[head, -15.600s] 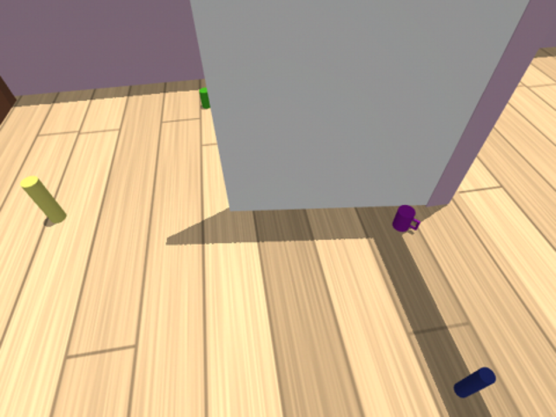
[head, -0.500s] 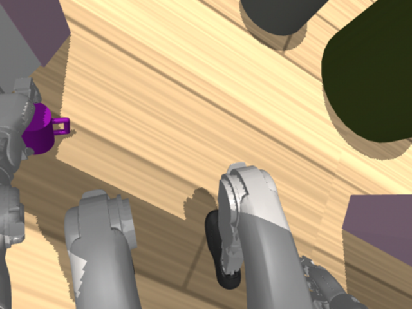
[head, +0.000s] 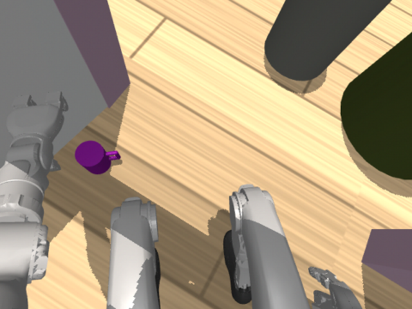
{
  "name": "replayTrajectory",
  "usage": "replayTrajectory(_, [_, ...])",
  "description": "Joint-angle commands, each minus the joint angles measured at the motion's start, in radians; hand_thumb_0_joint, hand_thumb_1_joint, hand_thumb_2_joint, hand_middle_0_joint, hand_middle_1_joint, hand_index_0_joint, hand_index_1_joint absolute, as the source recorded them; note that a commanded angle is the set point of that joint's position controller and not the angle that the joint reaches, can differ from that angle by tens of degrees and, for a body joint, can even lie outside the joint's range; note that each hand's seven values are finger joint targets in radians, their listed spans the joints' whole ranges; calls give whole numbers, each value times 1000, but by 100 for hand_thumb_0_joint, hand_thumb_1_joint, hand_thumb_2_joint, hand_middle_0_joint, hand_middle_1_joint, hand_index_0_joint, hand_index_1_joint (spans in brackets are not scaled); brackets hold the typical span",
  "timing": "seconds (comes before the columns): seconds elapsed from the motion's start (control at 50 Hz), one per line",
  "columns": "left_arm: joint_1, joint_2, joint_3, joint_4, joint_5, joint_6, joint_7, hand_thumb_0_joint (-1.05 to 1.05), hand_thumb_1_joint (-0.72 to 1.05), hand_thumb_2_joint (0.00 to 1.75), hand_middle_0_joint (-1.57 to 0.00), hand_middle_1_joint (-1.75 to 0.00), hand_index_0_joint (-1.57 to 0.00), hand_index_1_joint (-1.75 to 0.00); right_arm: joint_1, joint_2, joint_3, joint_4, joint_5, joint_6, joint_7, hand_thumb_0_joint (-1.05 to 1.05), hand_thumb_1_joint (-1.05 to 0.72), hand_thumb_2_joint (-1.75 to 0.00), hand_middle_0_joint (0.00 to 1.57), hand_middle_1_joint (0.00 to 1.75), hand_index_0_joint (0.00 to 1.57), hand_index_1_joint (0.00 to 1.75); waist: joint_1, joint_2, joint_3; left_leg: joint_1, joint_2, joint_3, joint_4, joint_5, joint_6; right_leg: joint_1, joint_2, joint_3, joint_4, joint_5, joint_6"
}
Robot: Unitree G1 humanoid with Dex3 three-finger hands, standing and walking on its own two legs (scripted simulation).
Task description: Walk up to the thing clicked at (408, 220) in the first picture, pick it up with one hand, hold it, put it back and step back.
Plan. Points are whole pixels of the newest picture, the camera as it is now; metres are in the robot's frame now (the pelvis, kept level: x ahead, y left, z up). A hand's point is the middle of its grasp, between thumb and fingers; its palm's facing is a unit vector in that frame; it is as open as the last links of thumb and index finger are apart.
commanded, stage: go down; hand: left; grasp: from above
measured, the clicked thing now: (100, 157) +0.47 +0.27 -0.35
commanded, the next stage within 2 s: none
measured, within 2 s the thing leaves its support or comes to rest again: neither
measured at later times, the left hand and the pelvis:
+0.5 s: hand (2, 119) +0.43 +0.31 +0.02, palm faces -0.43 -0.03 -0.90, open 14.1 cm; pelvis -0.01 +0.01 +0.09, yaw +2 degrees
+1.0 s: hand out of the picture +0.43 +0.31 +0.07, palm faces -0.43 -0.03 -0.90, open 14.2 cm; pelvis +0.01 +0.01 +0.15, yaw +2 degrees
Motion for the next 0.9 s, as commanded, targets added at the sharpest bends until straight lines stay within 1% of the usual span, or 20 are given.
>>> replayTrajectory(0.0, [-215, 257, 31, -170, -37, -9, -70, 0, -59, 107, -7, -110, -5, -112, 175, -222, -71, -58, 21, 8, -36, 0, -92, -91, 20, 30, 20, 30, -3, 70, -518, 435, -28, 95, -320, 127, 50, 407, 41, -51, -346, 102, -94])
replayTrajectory(0.04, [-233, 239, 15, -218, -50, -27, -95, 0, -59, 106, -7, -111, -5, -113, 167, -208, -63, -69, 25, 11, -42, 0, -92, -91, 20, 30, 20, 30, 1, 100, -519, 481, -22, 94, -357, 140, 45, 429, 39, -49, -362, 115, -94])
replayTrajectory(0.1, [-247, 268, 28, -231, -43, -45, -112, 0, -59, 107, -7, -111, -5, -113, 170, -214, -61, -81, 30, 12, -51, 0, -92, -91, 20, 30, 20, 30, 0, 107, -511, 526, -18, 88, -390, 141, 42, 430, 35, -49, -381, 119, -94])
replayTrajectory(0.14, [-271, 287, 39, -294, -39, -62, -118, 0, -59, 106, -7, -111, -5, -113, 176, -213, -63, -83, 31, 14, -56, 0, -92, -91, 20, 30, 20, 30, 14, 145, -557, 589, -14, 84, -421, 155, 37, 444, 31, -48, -390, 136, -93])
replayTrajectory(0.16, [-258, 278, 35, -261, -36, -65, -121, 0, -60, 107, -7, -110, -5, -113, 179, -214, -62, -80, 32, 15, -60, 0, -92, -91, 20, 30, 20, 30, 4, 147, -520, 590, -12, 76, -441, 131, 37, 431, 28, -51, -397, 121, -91])
replayTrajectory(0.2, [-300, 286, 37, -334, -37, -77, -126, 0, -59, 107, -7, -112, -5, -114, 184, -207, -65, -85, 34, 12, -65, 0, -92, -91, 20, 30, 20, 30, 8, 175, -583, 651, -7, 74, -467, 138, 36, 467, 31, -48, -409, 143, -87])
replayTrajectory(0.22, [-355, 320, 52, -394, -37, -85, -124, 0, -59, 106, -7, -112, -5, -114, 186, -208, -66, -87, 35, 12, -68, 0, -92, -91, 20, 30, 20, 30, 16, 229, -625, 678, -6, 76, -482, 139, 33, 485, 28, -45, -413, 148, -88])
replayTrajectory(0.24, [-343, 331, 61, -408, -34, -86, -122, 0, -59, 105, -7, -111, -5, -113, 188, -211, -70, -91, 39, 13, -71, 0, -92, -91, 20, 30, 20, 30, 24, 245, -651, 707, -4, 69, -504, 139, 31, 501, 27, -47, -419, 155, -86])
replayTrajectory(0.26, [-285, 310, 54, -351, -34, -80, -123, 0, -60, 105, -7, -111, -5, -112, 184, -214, -71, -90, 42, 14, -74, 0, -92, -91, 20, 30, 20, 30, 21, 217, -625, 727, 1, 56, -524, 138, 29, 492, 28, -54, -425, 156, -85])
replayTrajectory(0.28, [-299, 280, 35, -371, -38, -81, -126, 0, -60, 105, -7, -109, -4, -112, 187, -212, -71, -86, 43, 14, -76, 0, -92, -91, 20, 30, 20, 30, 12, 225, -618, 742, 2, 50, -541, 142, 25, 498, 29, -57, -432, 164, -85])
replayTrajectory(0.42, [-275, 290, 34, -303, -46, -65, -136, 0, -60, 105, -7, -108, -5, -110, 169, -201, -60, -74, 52, 17, -95, 0, -91, -91, 20, 30, 20, 30, 10, 178, -545, 771, 5, 38, -619, 108, 32, 552, 30, -52, -510, 133, -84])
replayTrajectory(0.46, [-267, 283, 25, -285, -44, -65, -144, 0, -59, 104, -6, -110, -5, -111, 167, -197, -56, -71, 54, 15, -99, 0, -92, -91, 20, 30, 20, 30, 8, 169, -545, 784, 4, 47, -622, 134, 32, 573, 31, -48, -529, 148, -86])
replayTrajectory(0.48, [-261, 295, 37, -277, -48, -66, -145, 0, -59, 103, -6, -110, -5, -111, 168, -196, -54, -69, 55, 14, -101, 0, -92, -91, 20, 30, 20, 30, 11, 149, -531, 780, 6, 43, -629, 136, 33, 579, 30, -47, -535, 148, -85])
replayTrajectory(0.54, [-268, 295, 31, -275, -46, -74, -146, 0, -59, 104, -6, -110, -5, -112, 162, -183, -48, -74, 57, 11, -106, 0, -92, -91, 20, 30, 20, 30, 11, 138, -528, 786, 3, 59, -642, 140, 38, 620, 32, -40, -572, 146, -85])
replayTrajectory(0.58, [-260, 309, 47, -262, -50, -81, -143, 0, -58, 102, -6, -112, -6, -112, 161, -185, -45, -74, 59, 7, -110, 0, -92, -91, 20, 30, 20, 30, 14, 123, -521, 784, 3, 54, -659, 129, 39, 630, 32, -37, -583, 135, -85])
replayTrajectory(0.6, [-264, 290, 33, -278, -50, -86, -143, 0, -59, 103, -6, -111, -5, -112, 158, -176, -44, -73, 57, 6, -111, 0, -92, -91, 20, 30, 20, 30, 15, 133, -521, 789, 2, 68, -654, 144, 39, 647, 32, -33, -596, 147, -85])
replayTrajectory(0.66, [-264, 312, 50, -276, -45, -95, -138, 0, -60, 103, -6, -110, -5, -112, 161, -178, -47, -71, 58, 3, -116, 0, -92, -91, 20, 30, 20, 30, 20, 124, -542, 820, 3, 68, -674, 153, 39, 670, 32, -30, -616, 150, -86])
replayTrajectory(0.8, [-275, 291, 42, -292, -45, -99, -114, 0, -61, 105, -7, -109, -5, -111, 165, -176, -53, -57, 59, 1, -122, 0, -92, -91, 20, 30, 20, 30, 20, 162, -538, 896, 11, 52, -741, 149, 28, 687, 32, -35, -651, 152, -87])
replayTrajectory(0.82, [-275, 266, 31, -300, -47, -99, -114, 0, -61, 104, -7, -109, -5, -111, 166, -175, -56, -55, 59, 2, -123, 0, -92, -91, 20, 30, 20, 30, 18, 163, -540, 916, 14, 50, -749, 164, 27, 686, 33, -37, -656, 163, -88])
replayTrajectory(0.88, [-264, 280, 36, -287, -39, -94, -102, 0, -60, 104, -7, -109, -5, -111, 171, -173, -57, -46, 61, 4, -126, 0, -92, -91, 20, 30, 20, 30, 20, 158, -543, 935, 12, 57, -761, 174, 27, 717, 36, -35, -681, 168, -88])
